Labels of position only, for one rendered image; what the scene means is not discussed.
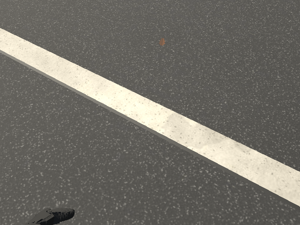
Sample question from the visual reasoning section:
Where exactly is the left robot hand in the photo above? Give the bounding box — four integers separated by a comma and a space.
23, 207, 75, 225

